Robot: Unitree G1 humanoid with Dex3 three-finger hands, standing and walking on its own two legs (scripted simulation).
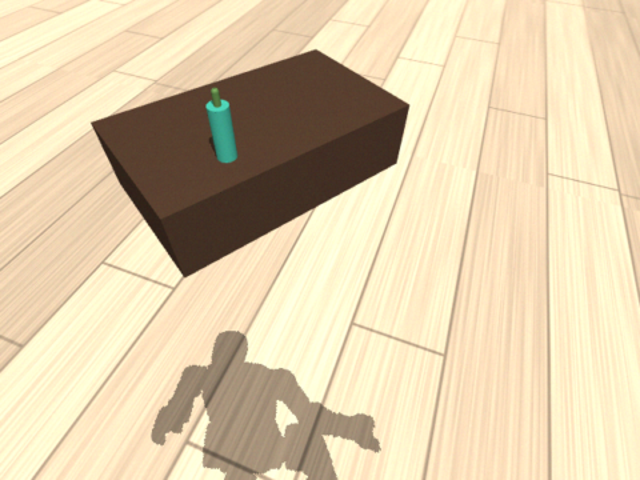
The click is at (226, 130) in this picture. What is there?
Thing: necked bottle
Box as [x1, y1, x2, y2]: [206, 88, 237, 162]
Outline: 212,88 212,100 206,104 206,108 216,155 218,160 222,162 229,162 234,160 237,156 229,106 226,101 219,98 218,90 216,88
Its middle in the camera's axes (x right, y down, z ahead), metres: -0.34 -0.40 +1.36
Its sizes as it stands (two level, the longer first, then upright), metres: 0.077 0.077 0.274
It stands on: a support 0.33 m high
